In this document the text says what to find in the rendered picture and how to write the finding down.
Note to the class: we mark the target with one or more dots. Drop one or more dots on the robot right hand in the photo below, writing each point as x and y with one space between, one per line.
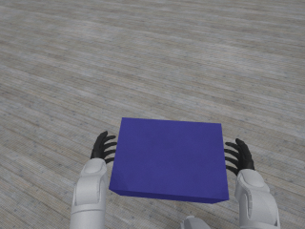
243 155

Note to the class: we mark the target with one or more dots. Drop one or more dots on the carton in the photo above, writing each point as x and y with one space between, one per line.
171 160

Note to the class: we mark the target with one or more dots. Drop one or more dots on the left robot forearm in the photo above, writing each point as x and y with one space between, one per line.
88 204

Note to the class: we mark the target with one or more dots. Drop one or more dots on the robot left hand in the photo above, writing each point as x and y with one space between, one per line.
99 147

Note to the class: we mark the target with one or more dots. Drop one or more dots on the robot right thigh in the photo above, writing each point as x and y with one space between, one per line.
193 223

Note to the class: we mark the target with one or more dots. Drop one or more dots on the right robot forearm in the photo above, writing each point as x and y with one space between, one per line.
257 207

